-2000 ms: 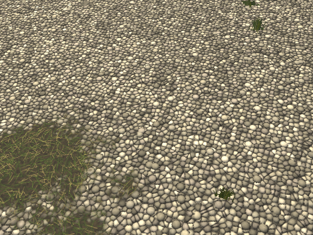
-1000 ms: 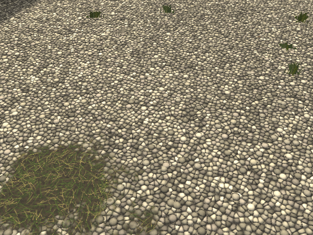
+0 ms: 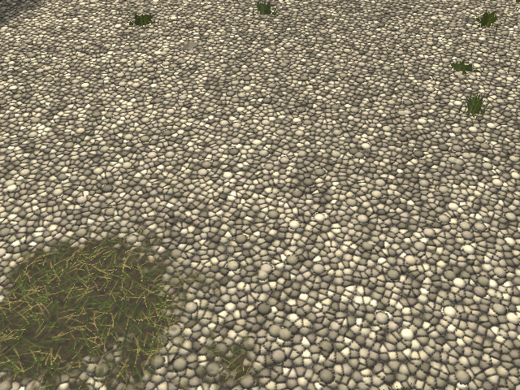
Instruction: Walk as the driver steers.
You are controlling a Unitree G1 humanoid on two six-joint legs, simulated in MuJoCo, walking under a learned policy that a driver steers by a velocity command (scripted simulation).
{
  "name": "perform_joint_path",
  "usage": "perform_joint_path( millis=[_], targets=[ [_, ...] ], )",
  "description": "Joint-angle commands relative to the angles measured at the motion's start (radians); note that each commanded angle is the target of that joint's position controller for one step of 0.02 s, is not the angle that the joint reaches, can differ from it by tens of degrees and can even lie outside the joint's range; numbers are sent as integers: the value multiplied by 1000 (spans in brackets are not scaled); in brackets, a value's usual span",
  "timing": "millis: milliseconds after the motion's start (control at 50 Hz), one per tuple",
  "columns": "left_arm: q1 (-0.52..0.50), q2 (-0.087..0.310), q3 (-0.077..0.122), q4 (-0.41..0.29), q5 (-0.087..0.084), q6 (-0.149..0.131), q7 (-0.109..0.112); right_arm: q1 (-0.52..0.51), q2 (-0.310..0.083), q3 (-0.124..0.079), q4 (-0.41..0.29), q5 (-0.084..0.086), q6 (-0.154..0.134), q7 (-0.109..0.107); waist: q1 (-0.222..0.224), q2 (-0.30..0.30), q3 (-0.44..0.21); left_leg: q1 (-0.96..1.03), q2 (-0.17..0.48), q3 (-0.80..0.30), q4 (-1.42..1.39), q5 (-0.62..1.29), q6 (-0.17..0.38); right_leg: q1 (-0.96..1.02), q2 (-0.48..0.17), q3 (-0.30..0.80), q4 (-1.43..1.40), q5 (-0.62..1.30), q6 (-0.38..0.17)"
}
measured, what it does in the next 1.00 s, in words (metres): walks ahead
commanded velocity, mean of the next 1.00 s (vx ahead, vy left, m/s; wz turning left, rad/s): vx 0.16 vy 0.00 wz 0.00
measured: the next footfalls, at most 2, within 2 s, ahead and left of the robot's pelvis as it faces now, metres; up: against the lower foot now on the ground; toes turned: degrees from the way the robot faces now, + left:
left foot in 1.16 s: +0.49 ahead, +0.09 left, +0.00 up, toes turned -1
right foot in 1.62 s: +0.59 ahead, -0.15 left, +0.00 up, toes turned -5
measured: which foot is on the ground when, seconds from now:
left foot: down 0.00-0.76, up 0.78-1.00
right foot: down 0.00-1.00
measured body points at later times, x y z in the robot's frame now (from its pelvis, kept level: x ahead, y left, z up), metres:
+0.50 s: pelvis +0.00 +0.00 +0.00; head +0.01 +0.00 +0.45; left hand -0.03 +0.23 -0.16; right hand +0.02 -0.24 -0.16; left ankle +0.00 +0.12 -0.74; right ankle -0.01 -0.14 -0.74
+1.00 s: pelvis +0.14 -0.03 +0.00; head +0.16 -0.05 +0.45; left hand +0.02 +0.18 -0.13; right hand +0.31 -0.28 -0.12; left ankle +0.27 +0.11 -0.67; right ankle +0.00 -0.13 -0.74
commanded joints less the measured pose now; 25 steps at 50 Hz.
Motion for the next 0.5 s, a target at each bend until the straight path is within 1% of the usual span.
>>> perform_joint_path(
  millis=[20, 460, 480, 500],
  targets=[
    [78, 89, 14, -11, 0, -4, 3, 33, -97, -14, -19, 0, -6, -3, -1, -1, 18, 6, 27, -24, -83, 144, 27, -44, 2, -3, -80, 102, -15],
    [119, 67, 14, -14, -2, -6, 4, 74, -78, -9, -8, 2, -6, -7, -3, -1, 29, -3, 26, -17, -77, 137, 21, -52, 7, 0, -78, 101, -21],
    [139, 57, 13, -4, -3, -5, 4, 92, -69, -8, 1, 2, -5, -7, -3, 0, 5, 7, 16, -7, -80, 33, 23, -42, 19, -13, -77, 8, -24],
    [144, 63, 17, -1, -9, -2, 7, 98, -80, -13, 3, 8, -3, -10, -3, 3, 18, -13, 0, 3, -70, -148, 34, -59, 37, -28, -57, -138, -37]
  ],
)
